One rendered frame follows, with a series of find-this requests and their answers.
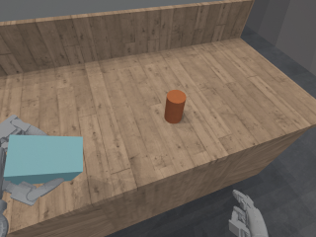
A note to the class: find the left robot hand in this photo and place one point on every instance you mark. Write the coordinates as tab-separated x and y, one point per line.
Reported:
24	192

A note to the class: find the right robot hand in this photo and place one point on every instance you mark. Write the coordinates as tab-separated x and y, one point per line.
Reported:
250	223

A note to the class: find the sponge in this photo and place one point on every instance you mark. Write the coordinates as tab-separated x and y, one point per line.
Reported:
38	159

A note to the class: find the table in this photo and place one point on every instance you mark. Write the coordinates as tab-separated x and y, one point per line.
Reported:
105	77

